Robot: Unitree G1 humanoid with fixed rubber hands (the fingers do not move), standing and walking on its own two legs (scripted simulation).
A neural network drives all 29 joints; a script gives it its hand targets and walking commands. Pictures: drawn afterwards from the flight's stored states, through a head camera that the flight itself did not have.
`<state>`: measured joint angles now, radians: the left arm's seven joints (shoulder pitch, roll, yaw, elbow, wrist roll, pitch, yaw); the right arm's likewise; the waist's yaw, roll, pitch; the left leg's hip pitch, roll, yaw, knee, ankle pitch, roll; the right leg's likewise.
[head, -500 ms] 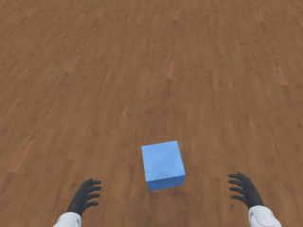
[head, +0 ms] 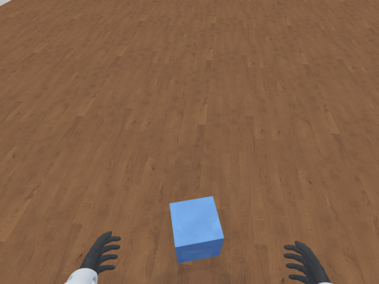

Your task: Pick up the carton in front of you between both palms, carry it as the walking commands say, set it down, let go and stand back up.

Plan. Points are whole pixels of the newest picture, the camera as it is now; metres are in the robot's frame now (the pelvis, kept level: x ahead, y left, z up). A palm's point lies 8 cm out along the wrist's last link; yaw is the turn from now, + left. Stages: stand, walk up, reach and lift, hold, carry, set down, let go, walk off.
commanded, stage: let go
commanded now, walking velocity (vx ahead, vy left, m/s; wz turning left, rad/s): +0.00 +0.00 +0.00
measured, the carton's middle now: (195, 230) +0.47 +0.02 -0.65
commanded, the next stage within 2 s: stand in 0.04 s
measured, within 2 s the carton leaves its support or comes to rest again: neither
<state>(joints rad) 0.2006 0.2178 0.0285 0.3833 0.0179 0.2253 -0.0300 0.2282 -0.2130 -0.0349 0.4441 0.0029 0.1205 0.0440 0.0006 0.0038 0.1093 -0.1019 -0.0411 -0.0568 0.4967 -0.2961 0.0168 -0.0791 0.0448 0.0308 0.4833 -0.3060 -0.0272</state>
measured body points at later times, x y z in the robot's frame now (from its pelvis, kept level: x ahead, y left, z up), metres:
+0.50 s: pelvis +0.02 +0.01 +0.00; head +0.03 +0.03 +0.45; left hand +0.18 +0.30 -0.10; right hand +0.16 -0.29 -0.09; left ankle -0.01 +0.11 -0.74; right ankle -0.02 -0.10 -0.74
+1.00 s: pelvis +0.01 +0.02 +0.01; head +0.01 +0.03 +0.46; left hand +0.14 +0.31 -0.11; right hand +0.13 -0.29 -0.09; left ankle -0.01 +0.11 -0.74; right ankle -0.02 -0.10 -0.74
